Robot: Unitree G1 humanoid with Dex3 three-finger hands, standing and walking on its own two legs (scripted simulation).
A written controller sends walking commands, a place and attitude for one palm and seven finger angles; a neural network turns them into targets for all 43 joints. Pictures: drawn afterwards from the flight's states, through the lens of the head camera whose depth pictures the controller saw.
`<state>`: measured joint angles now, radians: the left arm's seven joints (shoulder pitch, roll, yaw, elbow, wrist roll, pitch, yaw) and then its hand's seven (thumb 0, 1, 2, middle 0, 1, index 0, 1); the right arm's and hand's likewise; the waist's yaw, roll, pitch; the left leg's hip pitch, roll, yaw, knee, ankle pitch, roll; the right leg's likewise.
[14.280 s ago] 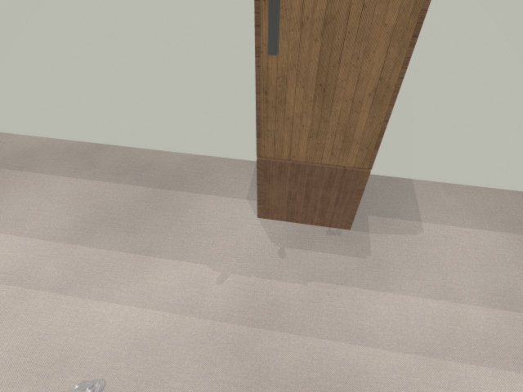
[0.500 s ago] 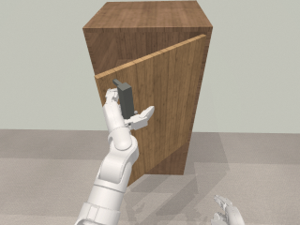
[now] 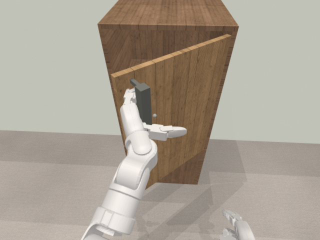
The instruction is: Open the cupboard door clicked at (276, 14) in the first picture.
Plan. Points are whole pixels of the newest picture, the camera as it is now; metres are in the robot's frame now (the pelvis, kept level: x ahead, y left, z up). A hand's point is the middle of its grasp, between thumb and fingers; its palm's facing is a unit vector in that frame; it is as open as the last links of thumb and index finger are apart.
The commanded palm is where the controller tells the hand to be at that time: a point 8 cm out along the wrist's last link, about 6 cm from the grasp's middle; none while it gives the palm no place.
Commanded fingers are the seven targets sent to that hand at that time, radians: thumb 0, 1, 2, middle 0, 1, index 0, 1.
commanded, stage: slide the hand sideways off the handle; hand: left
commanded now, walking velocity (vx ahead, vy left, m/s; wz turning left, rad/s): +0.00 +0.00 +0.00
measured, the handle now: (139, 106) +0.40 +0.10 +0.16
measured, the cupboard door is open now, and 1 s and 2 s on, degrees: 40 43 42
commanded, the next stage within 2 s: draw the hand back to the body in 1.24 s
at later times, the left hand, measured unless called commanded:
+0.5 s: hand (157, 129) +0.31 +0.05 +0.16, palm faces -0.04 -1.00 -0.01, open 16.0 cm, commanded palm +0.28 +0.11 +0.15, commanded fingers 0.00 -0.50 0.30 -0.15 -0.30 -0.15 -0.30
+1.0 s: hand (131, 144) +0.27 +0.10 +0.15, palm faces +0.01 -1.00 -0.03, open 16.2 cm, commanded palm +0.23 +0.16 +0.15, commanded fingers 0.00 -0.50 0.30 -0.15 -0.30 -0.15 -0.30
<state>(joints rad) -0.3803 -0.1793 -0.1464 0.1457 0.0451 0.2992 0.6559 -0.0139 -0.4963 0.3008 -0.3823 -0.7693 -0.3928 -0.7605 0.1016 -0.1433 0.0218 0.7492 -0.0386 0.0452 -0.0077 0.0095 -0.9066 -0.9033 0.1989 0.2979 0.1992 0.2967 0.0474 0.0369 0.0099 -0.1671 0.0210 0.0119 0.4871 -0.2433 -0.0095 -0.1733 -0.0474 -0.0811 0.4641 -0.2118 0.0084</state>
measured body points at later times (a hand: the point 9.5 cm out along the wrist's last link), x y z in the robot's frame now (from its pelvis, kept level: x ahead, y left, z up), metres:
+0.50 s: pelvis -0.01 -0.01 +0.00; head -0.05 -0.03 +0.45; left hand +0.31 +0.10 +0.16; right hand +0.18 -0.21 -0.08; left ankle +0.02 +0.12 -0.74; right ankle +0.03 -0.13 -0.74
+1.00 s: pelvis +0.02 -0.02 +0.00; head -0.01 -0.04 +0.45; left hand +0.27 +0.15 +0.16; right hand +0.23 -0.23 -0.07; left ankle +0.02 +0.12 -0.74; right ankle +0.03 -0.13 -0.74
